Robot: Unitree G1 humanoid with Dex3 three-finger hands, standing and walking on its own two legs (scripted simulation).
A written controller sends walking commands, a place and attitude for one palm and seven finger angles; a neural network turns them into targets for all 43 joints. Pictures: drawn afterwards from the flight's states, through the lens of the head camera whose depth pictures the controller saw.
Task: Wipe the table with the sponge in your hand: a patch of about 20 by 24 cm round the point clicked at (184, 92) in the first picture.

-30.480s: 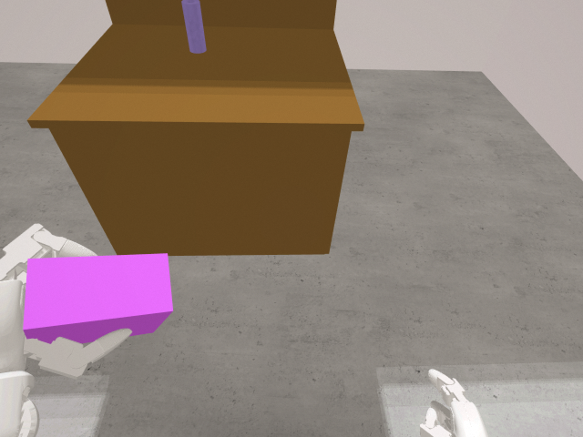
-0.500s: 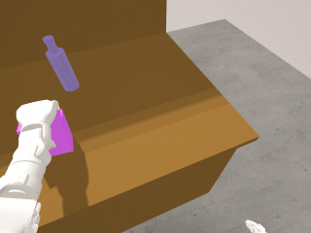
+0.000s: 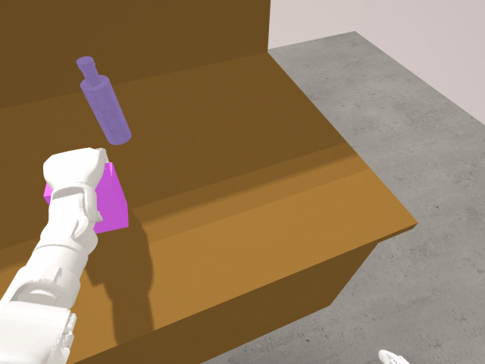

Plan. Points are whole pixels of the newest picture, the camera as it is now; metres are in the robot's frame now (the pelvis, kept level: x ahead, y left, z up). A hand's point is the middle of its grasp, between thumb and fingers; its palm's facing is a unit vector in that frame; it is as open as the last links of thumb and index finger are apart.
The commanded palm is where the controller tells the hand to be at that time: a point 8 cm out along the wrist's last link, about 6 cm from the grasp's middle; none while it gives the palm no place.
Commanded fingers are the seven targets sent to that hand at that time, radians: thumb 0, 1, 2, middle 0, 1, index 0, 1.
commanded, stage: slide across to the middle lane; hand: left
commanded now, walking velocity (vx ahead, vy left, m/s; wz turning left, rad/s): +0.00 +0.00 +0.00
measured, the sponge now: (94, 208) +0.37 +0.32 +0.00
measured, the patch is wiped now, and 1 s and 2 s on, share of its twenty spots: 0.45 0.55 0.65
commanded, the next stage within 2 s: wipe back along the middle lane in 0.36 s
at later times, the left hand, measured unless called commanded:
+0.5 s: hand (120, 181) +0.40 +0.26 +0.05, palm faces -0.07 -0.01 -1.00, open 10.2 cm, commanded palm +0.38 +0.24 +0.10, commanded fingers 0.00 0.10 1.30 -1.20 -1.60 -1.20 -1.60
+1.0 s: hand (124, 200) +0.37 +0.24 +0.05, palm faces -0.02 -0.04 -1.00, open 10.2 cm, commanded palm +0.33 +0.22 +0.08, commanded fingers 0.00 0.10 1.30 -1.20 -1.60 -1.20 -1.60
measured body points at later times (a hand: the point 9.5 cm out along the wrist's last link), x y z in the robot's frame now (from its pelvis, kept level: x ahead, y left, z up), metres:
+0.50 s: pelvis +0.02 -0.01 +0.00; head +0.05 -0.03 +0.45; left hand +0.40 +0.26 +0.10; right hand +0.18 -0.25 -0.12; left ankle +0.02 +0.09 -0.73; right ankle -0.01 -0.13 -0.73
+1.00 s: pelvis +0.02 -0.01 +0.01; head +0.03 -0.03 +0.45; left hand +0.36 +0.24 +0.10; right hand +0.20 -0.25 -0.10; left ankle +0.02 +0.09 -0.73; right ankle -0.01 -0.13 -0.73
